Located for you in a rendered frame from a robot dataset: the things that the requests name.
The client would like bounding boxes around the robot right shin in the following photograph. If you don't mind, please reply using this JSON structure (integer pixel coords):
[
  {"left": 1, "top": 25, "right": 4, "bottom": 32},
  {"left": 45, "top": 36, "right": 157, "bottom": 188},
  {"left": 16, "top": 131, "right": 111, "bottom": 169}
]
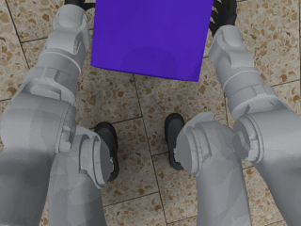
[{"left": 173, "top": 111, "right": 235, "bottom": 170}]

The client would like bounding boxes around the robot left forearm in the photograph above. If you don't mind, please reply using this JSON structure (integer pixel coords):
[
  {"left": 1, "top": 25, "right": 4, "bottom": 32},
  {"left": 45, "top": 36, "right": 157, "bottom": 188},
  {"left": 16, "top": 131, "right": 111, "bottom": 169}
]
[{"left": 0, "top": 4, "right": 91, "bottom": 144}]

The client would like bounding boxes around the carton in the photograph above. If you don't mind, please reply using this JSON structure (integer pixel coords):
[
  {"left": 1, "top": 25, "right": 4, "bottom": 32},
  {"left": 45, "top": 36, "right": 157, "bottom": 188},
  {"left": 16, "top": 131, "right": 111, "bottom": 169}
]
[{"left": 90, "top": 0, "right": 214, "bottom": 82}]

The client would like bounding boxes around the robot right upper arm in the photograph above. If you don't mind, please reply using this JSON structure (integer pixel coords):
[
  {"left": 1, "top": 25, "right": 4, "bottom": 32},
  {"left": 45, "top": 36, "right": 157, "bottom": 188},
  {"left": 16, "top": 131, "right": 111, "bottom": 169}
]
[{"left": 231, "top": 108, "right": 301, "bottom": 226}]

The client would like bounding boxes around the right robot thigh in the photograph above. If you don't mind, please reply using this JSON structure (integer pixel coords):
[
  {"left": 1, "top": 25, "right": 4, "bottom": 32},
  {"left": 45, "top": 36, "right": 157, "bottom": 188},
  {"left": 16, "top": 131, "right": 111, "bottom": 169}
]
[{"left": 181, "top": 121, "right": 252, "bottom": 226}]

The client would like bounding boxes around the robot right hand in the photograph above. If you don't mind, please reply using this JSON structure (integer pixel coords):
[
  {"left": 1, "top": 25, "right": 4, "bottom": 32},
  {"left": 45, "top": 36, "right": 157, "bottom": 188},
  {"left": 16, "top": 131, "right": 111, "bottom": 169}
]
[{"left": 209, "top": 0, "right": 237, "bottom": 37}]

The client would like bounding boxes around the robot right forearm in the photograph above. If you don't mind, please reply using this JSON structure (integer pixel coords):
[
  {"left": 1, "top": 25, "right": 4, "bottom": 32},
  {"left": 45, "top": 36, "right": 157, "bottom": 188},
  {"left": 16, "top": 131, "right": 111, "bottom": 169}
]
[{"left": 208, "top": 24, "right": 301, "bottom": 120}]

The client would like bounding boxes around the robot left hand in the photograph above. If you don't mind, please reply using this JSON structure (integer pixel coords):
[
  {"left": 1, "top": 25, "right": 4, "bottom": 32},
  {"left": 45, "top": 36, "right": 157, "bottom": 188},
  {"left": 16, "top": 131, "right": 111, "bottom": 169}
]
[{"left": 64, "top": 0, "right": 96, "bottom": 11}]

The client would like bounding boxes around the robot left upper arm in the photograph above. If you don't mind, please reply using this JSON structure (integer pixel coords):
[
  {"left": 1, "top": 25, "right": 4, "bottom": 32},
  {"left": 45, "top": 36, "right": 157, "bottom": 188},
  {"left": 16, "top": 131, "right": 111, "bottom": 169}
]
[{"left": 0, "top": 92, "right": 77, "bottom": 226}]

